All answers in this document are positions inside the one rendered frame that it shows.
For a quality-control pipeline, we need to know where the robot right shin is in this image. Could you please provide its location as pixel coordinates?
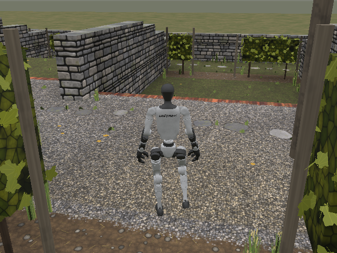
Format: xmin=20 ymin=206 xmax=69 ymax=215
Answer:
xmin=180 ymin=166 xmax=187 ymax=202

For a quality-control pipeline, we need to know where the robot right forearm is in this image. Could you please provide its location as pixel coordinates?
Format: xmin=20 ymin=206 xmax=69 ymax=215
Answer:
xmin=188 ymin=128 xmax=199 ymax=151

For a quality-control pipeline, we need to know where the robot torso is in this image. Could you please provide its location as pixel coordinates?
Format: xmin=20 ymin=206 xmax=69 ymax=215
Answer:
xmin=156 ymin=104 xmax=180 ymax=158

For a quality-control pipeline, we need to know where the right robot hand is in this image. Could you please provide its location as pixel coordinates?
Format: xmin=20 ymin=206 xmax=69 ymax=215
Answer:
xmin=188 ymin=149 xmax=200 ymax=162

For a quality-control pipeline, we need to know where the robot left upper arm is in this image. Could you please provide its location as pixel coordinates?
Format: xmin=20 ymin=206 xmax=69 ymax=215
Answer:
xmin=143 ymin=106 xmax=157 ymax=136

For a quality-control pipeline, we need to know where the robot right upper arm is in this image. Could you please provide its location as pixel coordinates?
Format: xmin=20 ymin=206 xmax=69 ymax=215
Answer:
xmin=179 ymin=106 xmax=193 ymax=135

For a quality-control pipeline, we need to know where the left robot hand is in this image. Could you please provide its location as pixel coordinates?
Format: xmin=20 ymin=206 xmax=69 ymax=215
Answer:
xmin=136 ymin=151 xmax=148 ymax=163

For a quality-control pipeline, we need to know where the robot left forearm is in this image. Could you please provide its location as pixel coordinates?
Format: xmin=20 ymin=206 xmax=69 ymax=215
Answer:
xmin=138 ymin=128 xmax=148 ymax=152

